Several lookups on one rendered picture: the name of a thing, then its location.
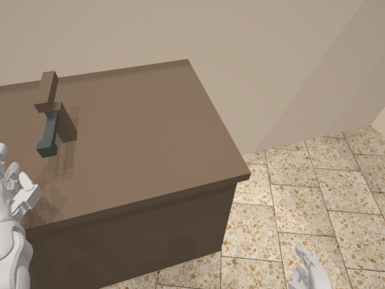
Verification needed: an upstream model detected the left robot hand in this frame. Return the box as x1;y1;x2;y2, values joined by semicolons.
0;143;43;224

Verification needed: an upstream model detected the right robot hand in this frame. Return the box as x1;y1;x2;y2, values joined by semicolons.
288;245;333;289

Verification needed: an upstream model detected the counter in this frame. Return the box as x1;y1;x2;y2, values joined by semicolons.
0;59;251;289

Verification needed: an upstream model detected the left robot forearm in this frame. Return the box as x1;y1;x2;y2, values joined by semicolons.
0;221;33;289

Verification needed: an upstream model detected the tap lever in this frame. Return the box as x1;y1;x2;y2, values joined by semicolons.
36;112;60;158

